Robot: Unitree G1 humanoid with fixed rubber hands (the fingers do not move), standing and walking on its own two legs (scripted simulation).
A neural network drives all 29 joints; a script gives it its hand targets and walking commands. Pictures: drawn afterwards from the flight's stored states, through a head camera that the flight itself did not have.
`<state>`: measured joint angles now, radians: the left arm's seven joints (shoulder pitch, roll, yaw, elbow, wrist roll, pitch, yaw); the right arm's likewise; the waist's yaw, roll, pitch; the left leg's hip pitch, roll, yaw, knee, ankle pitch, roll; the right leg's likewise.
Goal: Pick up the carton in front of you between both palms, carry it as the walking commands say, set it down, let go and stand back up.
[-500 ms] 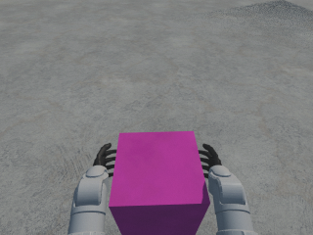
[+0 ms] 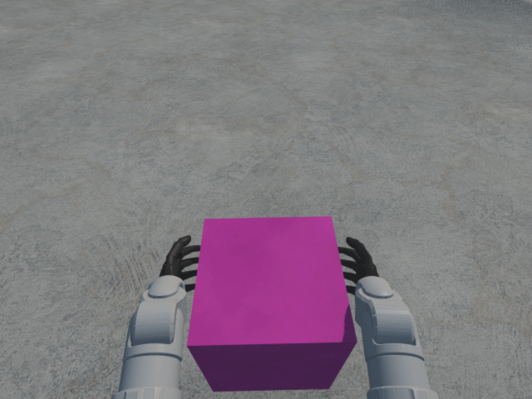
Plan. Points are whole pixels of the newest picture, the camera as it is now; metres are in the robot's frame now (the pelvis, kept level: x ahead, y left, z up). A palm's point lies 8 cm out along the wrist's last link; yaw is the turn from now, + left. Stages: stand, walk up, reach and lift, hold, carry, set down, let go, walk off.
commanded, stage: hold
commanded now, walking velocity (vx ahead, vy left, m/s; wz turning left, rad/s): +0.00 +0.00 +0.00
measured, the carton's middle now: (269, 307) +0.29 -0.01 -0.05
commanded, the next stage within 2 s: set down in 0.58 s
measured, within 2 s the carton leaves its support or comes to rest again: neither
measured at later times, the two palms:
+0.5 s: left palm (170, 309) +0.24 +0.13 +0.05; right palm (376, 295) +0.26 -0.16 +0.05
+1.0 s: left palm (190, 292) +0.30 +0.12 -0.01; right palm (365, 284) +0.31 -0.18 -0.01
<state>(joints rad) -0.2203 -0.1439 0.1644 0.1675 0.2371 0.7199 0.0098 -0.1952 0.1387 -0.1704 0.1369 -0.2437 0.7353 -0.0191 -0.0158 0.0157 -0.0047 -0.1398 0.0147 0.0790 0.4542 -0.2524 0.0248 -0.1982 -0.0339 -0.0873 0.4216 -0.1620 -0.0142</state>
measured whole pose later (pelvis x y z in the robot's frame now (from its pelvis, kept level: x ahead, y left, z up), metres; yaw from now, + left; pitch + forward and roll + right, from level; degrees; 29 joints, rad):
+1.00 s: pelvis -0.04 -0.03 -0.02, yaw +2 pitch +0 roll +0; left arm -0.56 -0.22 0.56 0.57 0.48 0.44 -0.06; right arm -0.55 0.19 -0.51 0.55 -0.44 0.47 0.05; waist 0.00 0.03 0.09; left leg -0.34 -0.02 -0.06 0.65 -0.30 -0.01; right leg -0.39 0.03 -0.02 0.62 -0.23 -0.03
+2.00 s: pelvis -0.09 -0.04 -0.27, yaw +3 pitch +44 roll +3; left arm -0.92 -0.03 0.47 0.65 0.12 0.21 0.08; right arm -0.99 -0.04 -0.34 0.73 -0.17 0.24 -0.07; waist 0.04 0.01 -0.12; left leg -1.95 -0.06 -0.01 1.75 -0.58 -0.03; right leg -2.04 0.03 0.02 1.72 -0.46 -0.02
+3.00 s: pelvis -0.11 -0.03 -0.41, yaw +5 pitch +39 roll +3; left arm -1.29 0.13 0.34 0.90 -0.02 0.19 0.14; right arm -1.40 -0.28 -0.18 1.08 0.01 0.18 -0.08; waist 0.02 0.00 0.24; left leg -2.27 -0.10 0.02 2.22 -0.64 -0.04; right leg -2.36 0.01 0.02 2.18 -0.49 -0.01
